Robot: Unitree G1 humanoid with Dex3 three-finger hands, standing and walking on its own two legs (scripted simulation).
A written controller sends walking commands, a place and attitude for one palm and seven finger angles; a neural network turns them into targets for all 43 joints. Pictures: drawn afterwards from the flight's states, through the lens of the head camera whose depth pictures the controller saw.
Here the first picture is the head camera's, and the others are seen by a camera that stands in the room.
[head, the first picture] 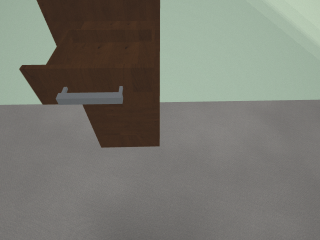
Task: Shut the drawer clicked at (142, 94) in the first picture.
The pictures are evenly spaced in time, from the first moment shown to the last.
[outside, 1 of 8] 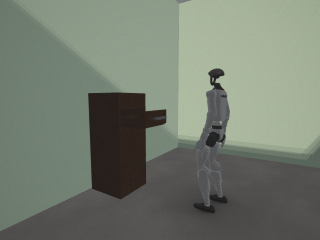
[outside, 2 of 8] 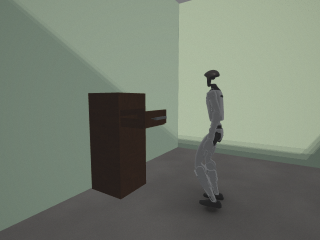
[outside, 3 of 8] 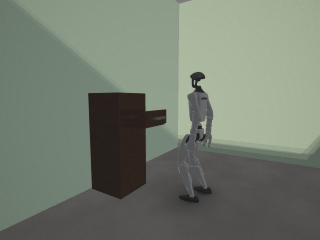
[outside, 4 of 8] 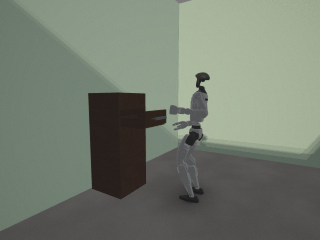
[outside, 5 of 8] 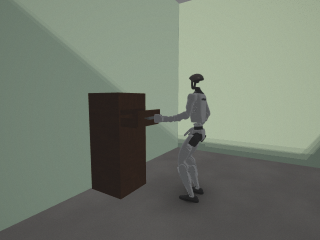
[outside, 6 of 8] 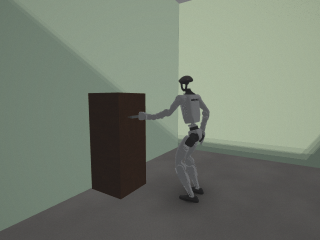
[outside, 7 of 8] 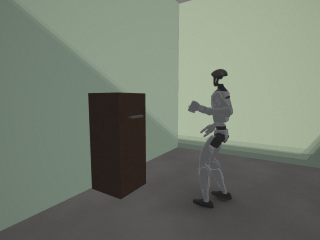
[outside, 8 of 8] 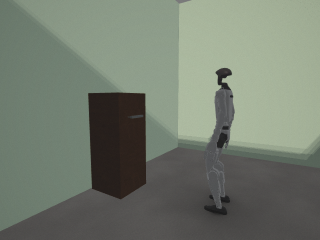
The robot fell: no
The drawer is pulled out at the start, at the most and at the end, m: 0.30 0.30 0.00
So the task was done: yes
